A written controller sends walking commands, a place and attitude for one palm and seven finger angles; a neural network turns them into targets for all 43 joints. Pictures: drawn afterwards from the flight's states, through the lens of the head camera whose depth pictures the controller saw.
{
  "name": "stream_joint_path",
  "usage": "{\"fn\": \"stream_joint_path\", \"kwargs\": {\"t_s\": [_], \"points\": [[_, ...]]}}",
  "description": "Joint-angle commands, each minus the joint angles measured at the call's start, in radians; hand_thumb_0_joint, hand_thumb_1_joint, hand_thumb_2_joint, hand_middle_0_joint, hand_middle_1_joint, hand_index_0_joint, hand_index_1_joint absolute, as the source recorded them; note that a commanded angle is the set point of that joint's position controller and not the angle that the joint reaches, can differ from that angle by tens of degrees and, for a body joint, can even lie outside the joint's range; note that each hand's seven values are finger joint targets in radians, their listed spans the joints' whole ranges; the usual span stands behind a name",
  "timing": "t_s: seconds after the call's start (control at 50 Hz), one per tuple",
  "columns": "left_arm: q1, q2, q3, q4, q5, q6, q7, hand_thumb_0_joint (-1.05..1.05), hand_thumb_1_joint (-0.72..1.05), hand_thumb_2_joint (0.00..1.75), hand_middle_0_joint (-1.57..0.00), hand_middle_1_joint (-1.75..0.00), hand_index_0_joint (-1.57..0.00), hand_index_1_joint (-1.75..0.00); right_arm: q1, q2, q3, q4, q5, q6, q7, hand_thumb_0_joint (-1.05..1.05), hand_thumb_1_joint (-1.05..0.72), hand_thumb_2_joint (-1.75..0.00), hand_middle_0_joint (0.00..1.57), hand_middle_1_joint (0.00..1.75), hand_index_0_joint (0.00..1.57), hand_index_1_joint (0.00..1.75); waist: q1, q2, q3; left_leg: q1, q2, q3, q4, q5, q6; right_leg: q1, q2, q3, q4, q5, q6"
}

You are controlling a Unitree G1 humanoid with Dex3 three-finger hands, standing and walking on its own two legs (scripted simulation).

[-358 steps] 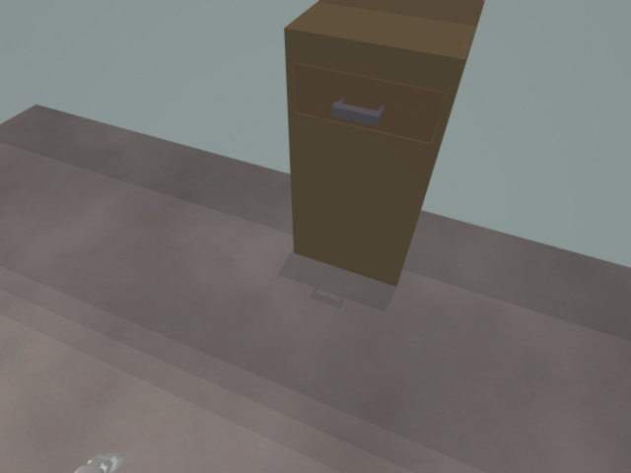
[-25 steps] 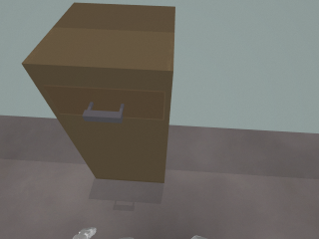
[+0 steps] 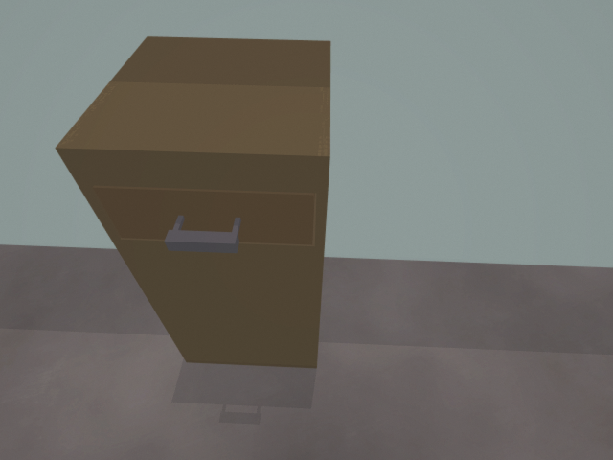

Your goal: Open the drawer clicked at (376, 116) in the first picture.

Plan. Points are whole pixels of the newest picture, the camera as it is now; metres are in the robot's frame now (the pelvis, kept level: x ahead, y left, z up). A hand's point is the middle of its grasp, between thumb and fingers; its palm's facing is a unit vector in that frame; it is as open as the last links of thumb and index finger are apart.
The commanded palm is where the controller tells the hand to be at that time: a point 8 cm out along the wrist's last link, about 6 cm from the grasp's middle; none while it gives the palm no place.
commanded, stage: come to a stop and stand still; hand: left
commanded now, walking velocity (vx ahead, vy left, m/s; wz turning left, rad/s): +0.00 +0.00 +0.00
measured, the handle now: (205, 231) +0.50 +0.22 -0.04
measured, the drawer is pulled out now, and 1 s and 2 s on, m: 0.00 0.00 0.00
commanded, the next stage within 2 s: look again from close up in 0.28 s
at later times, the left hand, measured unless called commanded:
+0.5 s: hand out of the picture -0.03 +0.14 -0.18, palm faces +0.03 -0.99 -0.17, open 7.4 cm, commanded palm none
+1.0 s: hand out of the picture +0.02 +0.17 -0.18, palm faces +0.03 -0.98 -0.20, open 7.3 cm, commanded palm +0.11 +0.22 -0.07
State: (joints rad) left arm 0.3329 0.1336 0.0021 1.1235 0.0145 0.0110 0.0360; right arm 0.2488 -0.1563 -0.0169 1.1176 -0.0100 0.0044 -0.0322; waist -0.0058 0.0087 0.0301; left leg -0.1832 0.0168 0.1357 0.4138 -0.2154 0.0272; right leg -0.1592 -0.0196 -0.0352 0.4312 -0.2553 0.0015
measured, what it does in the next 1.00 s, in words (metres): stands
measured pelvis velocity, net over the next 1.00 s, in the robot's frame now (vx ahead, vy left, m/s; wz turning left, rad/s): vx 0.02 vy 0.00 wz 0.02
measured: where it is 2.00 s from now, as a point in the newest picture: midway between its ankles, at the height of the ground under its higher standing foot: outside the picture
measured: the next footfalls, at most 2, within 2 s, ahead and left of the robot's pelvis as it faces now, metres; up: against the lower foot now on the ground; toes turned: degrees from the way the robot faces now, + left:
none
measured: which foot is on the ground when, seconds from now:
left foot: down 0.00-1.00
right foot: down 0.00-1.00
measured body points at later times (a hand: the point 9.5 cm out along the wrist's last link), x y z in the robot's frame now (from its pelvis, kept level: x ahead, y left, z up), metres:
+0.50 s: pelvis -0.01 -0.02 -0.01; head +0.00 -0.02 +0.44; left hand -0.03 +0.19 -0.17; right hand -0.03 -0.22 -0.17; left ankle +0.01 +0.10 -0.74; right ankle -0.01 -0.12 -0.74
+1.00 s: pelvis +0.02 +0.00 +0.00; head +0.03 +0.00 +0.45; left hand +0.02 +0.22 -0.16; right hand +0.03 -0.22 -0.16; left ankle +0.01 +0.10 -0.74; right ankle -0.02 -0.12 -0.74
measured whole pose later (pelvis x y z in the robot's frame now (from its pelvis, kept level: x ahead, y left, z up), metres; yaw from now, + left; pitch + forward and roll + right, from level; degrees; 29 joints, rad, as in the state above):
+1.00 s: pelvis +0.02 +0.00 +0.00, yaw +1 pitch +0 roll +0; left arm 0.30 0.15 -0.02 1.08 0.02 -0.02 0.04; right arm 0.28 -0.16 0.02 1.10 -0.02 -0.01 -0.02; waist 0.00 0.00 0.02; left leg -0.21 0.01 0.10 0.49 -0.28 0.02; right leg -0.16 -0.02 -0.05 0.47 -0.31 0.00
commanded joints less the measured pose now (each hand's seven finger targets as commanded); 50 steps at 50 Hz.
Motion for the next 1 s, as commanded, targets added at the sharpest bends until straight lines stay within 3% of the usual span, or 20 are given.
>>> {"fn": "stream_joint_path", "kwargs": {"t_s": [0.0, 0.12, 0.32, 0.34, 0.36, 0.38, 0.4, 0.44, 0.52, 0.56, 0.6, 0.64, 0.68, 0.76, 0.94, 0.96, 0.98], "points": [[0.048, 0.078, 0.003, -0.024, -0.003, -0.022, 0.008, 0.0, 0.9, 0.9, -0.2, -0.3, -0.2, -0.3, 0.05, -0.071, -0.005, 0.0, 0.004, -0.008, 0.001, 0.0, -0.9, -0.9, 0.2, 0.3, 0.2, 0.3, -0.005, -0.04, 0.053, 0.025, 0.106, -0.128, -0.102, 0.023, -0.003, -0.079, -0.091, 0.101, -0.116, 0.098, -0.021], [0.072, 0.068, 0.002, -0.015, -0.002, -0.027, 0.011, 0.0, 0.9, 0.9, -0.2, -0.3, -0.2, -0.3, 0.085, -0.055, -0.002, 0.021, 0.002, -0.003, 0.004, 0.0, -0.9, -0.9, 0.2, 0.3, 0.2, 0.3, -0.005, -0.028, 0.07, 0.017, 0.096, -0.127, -0.101, -0.025, -0.008, -0.111, -0.087, 0.11, -0.149, -0.004, -0.023], [0.095, 0.041, 0.006, -0.013, -0.003, -0.031, 0.013, 0.0, 0.9, 0.9, -0.2, -0.3, -0.2, -0.3, 0.134, -0.027, 0.0, 0.029, -0.002, -0.006, -0.001, 0.0, -0.9, -0.9, 0.2, 0.3, 0.2, 0.3, -0.001, -0.012, 0.075, -0.009, 0.095, -0.126, -0.091, -0.019, -0.011, -0.113, -0.079, 0.108, -0.141, 0.0, -0.032], [0.096, 0.039, 0.007, -0.013, -0.003, -0.031, 0.013, 0.0, 0.9, 0.9, -0.2, -0.3, -0.2, -0.3, 0.139, -0.023, 0.002, 0.031, -0.002, -0.007, -0.001, 0.0, -0.9, -0.9, 0.2, 0.3, 0.2, 0.3, -0.001, -0.011, 0.074, -0.014, 0.095, -0.125, -0.092, -0.009, -0.01, -0.105, -0.082, 0.105, -0.137, 0.015, -0.032], [0.125, 0.096, 0.001, 0.0, 0.016, -0.056, 0.042, 0.0, 0.9, 0.9, -0.2, -0.3, -0.2, -0.3, 0.015, -0.072, 0.004, -0.054, 0.0, -0.029, 0.014, 0.0, -0.9, -0.9, 0.2, 0.3, 0.2, 0.3, 0.044, -0.047, 0.158, -0.148, 0.094, -0.099, 0.128, 0.006, -0.044, -0.134, -0.132, 0.143, -0.112, 0.317, -0.015], [0.074, 0.129, 0.008, -0.052, 0.006, -0.063, 0.033, 0.0, 0.9, 0.9, -0.2, -0.3, -0.2, -0.3, 0.09, -0.021, 0.002, -0.076, -0.002, -0.014, 0.019, 0.0, -0.9, -0.9, 0.2, 0.3, 0.2, 0.3, -0.027, -0.038, 0.066, -0.08, 0.06, -0.119, 0.135, -0.126, -0.033, -0.175, -0.176, 0.196, -0.171, -0.062, -0.064], [0.024, 0.123, 0.01, -0.077, 0.006, -0.062, 0.026, 0.0, 0.9, 0.9, -0.2, -0.3, -0.2, -0.3, 0.144, -0.027, 0.001, -0.066, -0.009, -0.011, 0.024, 0.0, -0.9, -0.9, 0.2, 0.3, 0.2, 0.3, -0.051, -0.045, 0.041, -0.059, 0.051, -0.109, 0.149, -0.109, -0.027, -0.218, -0.152, 0.177, -0.166, -0.252, -0.084], [0.009, 0.111, 0.011, -0.096, 0.0, -0.061, 0.02, 0.0, 0.9, 0.9, -0.2, -0.3, -0.2, -0.3, 0.188, -0.025, 0.006, -0.069, -0.015, -0.014, 0.025, 0.0, -0.9, -0.9, 0.2, 0.3, 0.2, 0.3, -0.051, -0.002, 0.014, -0.042, 0.051, -0.114, 0.119, -0.09, -0.007, -0.236, -0.119, 0.144, -0.115, -0.259, -0.091], [0.034, 0.082, 0.002, -0.091, -0.001, -0.05, 0.011, 0.0, 0.9, 0.9, -0.2, -0.3, -0.2, -0.3, 0.17, -0.044, 0.013, -0.085, -0.013, -0.029, 0.017, 0.0, -0.9, -0.9, 0.2, 0.3, 0.2, 0.3, -0.017, 0.046, 0.059, -0.128, 0.083, -0.171, -0.002, -0.091, 0.017, -0.153, -0.061, 0.094, -0.022, -0.122, -0.071], [0.051, 0.077, -0.002, -0.082, -0.002, -0.049, 0.009, 0.0, 0.9, 0.9, -0.2, -0.3, -0.2, -0.3, 0.154, -0.057, 0.017, -0.084, -0.01, -0.035, 0.015, 0.0, -0.9, -0.9, 0.2, 0.3, 0.2, 0.3, 0.0, 0.007, 0.052, -0.135, 0.091, -0.177, -0.01, -0.037, 0.022, -0.101, -0.056, 0.082, -0.003, -0.032, -0.062], [0.051, 0.079, -0.004, -0.08, -0.004, -0.049, 0.009, 0.0, 0.9, 0.9, -0.2, -0.3, -0.2, -0.3, 0.152, -0.065, 0.019, -0.077, -0.007, -0.039, 0.012, 0.0, -0.9, -0.9, 0.2, 0.3, 0.2, 0.3, 0.001, -0.041, 0.041, -0.106, 0.087, -0.164, -0.002, 0.023, 0.021, -0.081, -0.064, 0.086, -0.003, 0.025, -0.059], [0.047, 0.086, -0.004, -0.08, -0.005, -0.046, 0.008, 0.0, 0.9, 0.9, -0.2, -0.3, -0.2, -0.3, 0.149, -0.069, 0.023, -0.065, -0.007, -0.04, 0.011, 0.0, -0.9, -0.9, 0.2, 0.3, 0.2, 0.3, 0.006, -0.006, 0.042, -0.091, 0.091, -0.164, -0.014, 0.063, 0.023, -0.066, -0.064, 0.077, 0.004, 0.058, -0.053], [0.044, 0.093, -0.003, -0.08, -0.005, -0.045, 0.008, 0.0, 0.9, 0.9, -0.2, -0.3, -0.2, -0.3, 0.136, -0.073, 0.023, -0.06, -0.007, -0.039, 0.011, 0.0, -0.9, -0.9, 0.2, 0.3, 0.2, 0.3, 0.007, -0.034, 0.047, -0.08, 0.087, -0.155, -0.011, 0.077, 0.02, -0.061, -0.07, 0.078, -0.003, 0.081, -0.05], [0.038, 0.1, -0.004, -0.078, -0.005, -0.041, 0.008, 0.0, 0.9, 0.9, -0.2, -0.3, -0.2, -0.3, 0.121, -0.081, 0.025, -0.043, -0.006, -0.036, 0.011, 0.0, -0.9, -0.9, 0.2, 0.3, 0.2, 0.3, 0.006, -0.029, 0.06, -0.058, 0.088, -0.152, -0.024, 0.089, 0.019, -0.064, -0.074, 0.075, -0.017, 0.089, -0.044], [0.039, 0.114, -0.002, -0.06, -0.005, -0.042, 0.008, 0.0, 0.9, 0.9, -0.2, -0.3, -0.2, -0.3, 0.092, -0.094, 0.026, -0.022, -0.004, -0.038, 0.005, 0.0, -0.9, -0.9, 0.2, 0.3, 0.2, 0.3, 0.005, 0.0, 0.011, 0.016, 0.092, -0.139, -0.018, 0.213, 0.016, -0.015, -0.084, 0.071, -0.024, 0.21, -0.036], [0.092, 0.144, 0.004, -0.034, 0.008, -0.051, 0.045, 0.0, 0.9, 0.9, -0.2, -0.3, -0.2, -0.3, -0.007, -0.129, 0.012, -0.1, 0.009, -0.04, 0.011, 0.0, -0.9, -0.9, 0.2, 0.3, 0.2, 0.3, 0.037, -0.075, 0.083, -0.08, 0.111, -0.119, 0.176, 0.244, -0.016, -0.078, -0.14, 0.132, -0.051, 0.527, -0.015], [-0.717, 0.467, 0.008, -1.53, 0.168, -0.208, 0.056, 0.0, 0.88, 0.89, -0.2, -0.32, -0.2, -0.32, 0.007, -0.276, 0.001, -0.433, 0.06, -0.176, -0.031, 0.0, -0.9, -0.9, 0.2, 0.3, 0.2, 0.3, -0.056, 0.209, -0.417, 0.192, 0.0, -0.125, 0.026, 0.414, 0.024, -0.034, -0.011, 0.126, 0.082, 0.46, -0.057]]}}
